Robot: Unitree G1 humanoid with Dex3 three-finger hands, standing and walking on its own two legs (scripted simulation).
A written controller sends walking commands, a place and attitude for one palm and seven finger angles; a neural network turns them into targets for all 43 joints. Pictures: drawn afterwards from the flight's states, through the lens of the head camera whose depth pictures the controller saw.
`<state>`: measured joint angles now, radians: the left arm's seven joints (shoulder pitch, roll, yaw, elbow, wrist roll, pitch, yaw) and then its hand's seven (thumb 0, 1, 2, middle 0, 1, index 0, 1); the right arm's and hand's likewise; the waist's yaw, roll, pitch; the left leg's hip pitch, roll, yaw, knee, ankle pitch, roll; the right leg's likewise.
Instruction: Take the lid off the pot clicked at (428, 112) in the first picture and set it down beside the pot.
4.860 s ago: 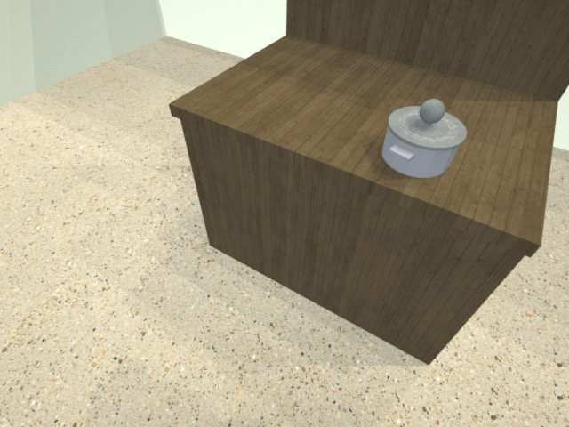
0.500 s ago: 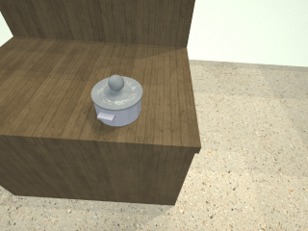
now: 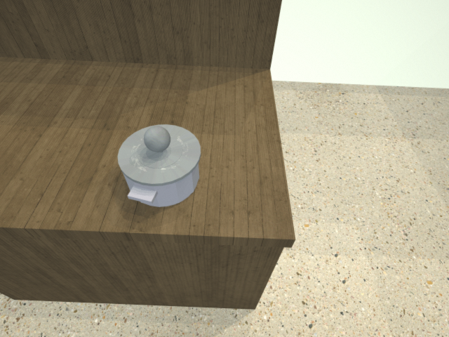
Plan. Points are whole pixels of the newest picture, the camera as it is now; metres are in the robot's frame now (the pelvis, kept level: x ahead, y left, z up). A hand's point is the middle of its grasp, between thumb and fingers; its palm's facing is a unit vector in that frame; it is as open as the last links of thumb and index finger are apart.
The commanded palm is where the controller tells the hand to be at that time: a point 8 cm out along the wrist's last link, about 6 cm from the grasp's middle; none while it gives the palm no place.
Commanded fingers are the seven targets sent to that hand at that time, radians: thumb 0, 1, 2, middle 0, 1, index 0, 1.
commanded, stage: look again from close up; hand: left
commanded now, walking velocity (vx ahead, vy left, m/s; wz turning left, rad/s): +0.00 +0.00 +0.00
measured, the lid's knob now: (157, 139) +0.47 +0.17 +0.08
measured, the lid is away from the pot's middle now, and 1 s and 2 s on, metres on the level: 0.00 0.00 0.00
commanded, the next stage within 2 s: shuffle to correct the standing spot in 0.78 s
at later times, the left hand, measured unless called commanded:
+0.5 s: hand out of the picture +0.02 +0.17 -0.17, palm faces +0.02 -0.98 -0.21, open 7.4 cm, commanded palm none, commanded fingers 0.00 0.90 0.90 -0.20 -0.30 -0.20 -0.30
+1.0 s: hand out of the picture -0.01 +0.16 -0.17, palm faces +0.04 -0.98 -0.20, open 7.4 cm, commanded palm none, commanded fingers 0.00 0.90 0.90 -0.20 -0.30 -0.20 -0.30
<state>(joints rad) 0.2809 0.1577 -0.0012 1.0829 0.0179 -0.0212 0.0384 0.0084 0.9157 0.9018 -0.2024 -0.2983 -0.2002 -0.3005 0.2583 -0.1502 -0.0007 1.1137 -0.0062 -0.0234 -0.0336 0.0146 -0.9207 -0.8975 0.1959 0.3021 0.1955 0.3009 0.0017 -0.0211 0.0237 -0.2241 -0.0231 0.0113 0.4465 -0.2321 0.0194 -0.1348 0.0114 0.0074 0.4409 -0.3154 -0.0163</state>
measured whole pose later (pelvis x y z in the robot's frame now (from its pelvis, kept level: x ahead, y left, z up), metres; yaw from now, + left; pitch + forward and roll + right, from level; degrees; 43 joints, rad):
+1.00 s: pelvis +0.01 -0.01 +0.00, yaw +0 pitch +0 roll +0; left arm 0.32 0.17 0.00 1.08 0.02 -0.02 0.04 0.01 0.91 0.90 -0.20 -0.30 -0.20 -0.30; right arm 0.26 -0.15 0.01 1.13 0.00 -0.01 -0.03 0.01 -0.90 -0.90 0.20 0.30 0.20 0.30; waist 0.01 -0.02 0.03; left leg -0.18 -0.01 0.00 0.42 -0.23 0.00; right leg -0.08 0.03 0.00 0.39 -0.30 -0.03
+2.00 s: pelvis +0.03 +0.03 +0.00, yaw +1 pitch +0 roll +0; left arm 0.33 0.13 -0.01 1.11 0.01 -0.02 0.05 0.01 0.91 0.90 -0.20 -0.30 -0.20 -0.30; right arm 0.30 -0.10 0.01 1.18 0.00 -0.03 -0.04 0.01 -0.91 -0.90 0.20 0.30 0.20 0.30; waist -0.01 -0.03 0.03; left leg -0.17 -0.03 0.04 0.40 -0.24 0.04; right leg -0.07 0.00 -0.05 0.37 -0.30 -0.02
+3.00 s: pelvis +0.01 +0.04 +0.00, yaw +0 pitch +0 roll +0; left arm 0.28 0.18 -0.01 1.02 0.02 -0.01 0.04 0.01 0.91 0.90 -0.20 -0.30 -0.20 -0.30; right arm 0.22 -0.16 0.01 1.05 -0.02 0.00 -0.02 0.01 -0.91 -0.90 0.20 0.30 0.20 0.30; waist 0.00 -0.03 0.03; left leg -0.24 -0.02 0.05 0.51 -0.27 0.04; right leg -0.15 0.01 -0.04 0.48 -0.33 -0.02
